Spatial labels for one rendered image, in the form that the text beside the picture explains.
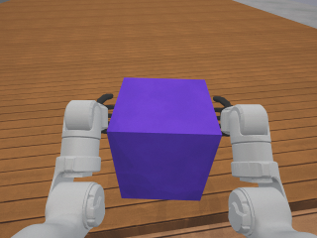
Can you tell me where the carton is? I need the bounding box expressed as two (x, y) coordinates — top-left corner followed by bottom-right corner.
(106, 77), (222, 201)

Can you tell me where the left robot forearm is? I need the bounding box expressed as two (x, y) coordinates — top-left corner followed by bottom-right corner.
(45, 100), (108, 219)

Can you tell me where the right robot hand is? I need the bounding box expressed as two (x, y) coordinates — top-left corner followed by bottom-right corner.
(213, 96), (233, 137)

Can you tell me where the right robot forearm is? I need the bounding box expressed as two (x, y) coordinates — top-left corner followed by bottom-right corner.
(220, 104), (292, 223)

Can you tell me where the robot right upper arm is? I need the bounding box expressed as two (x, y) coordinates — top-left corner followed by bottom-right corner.
(228, 186), (317, 238)

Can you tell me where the left robot hand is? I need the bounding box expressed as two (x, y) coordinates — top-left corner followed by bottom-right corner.
(96, 93), (115, 134)

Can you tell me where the robot left upper arm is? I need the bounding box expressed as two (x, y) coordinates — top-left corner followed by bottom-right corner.
(11, 181), (105, 238)

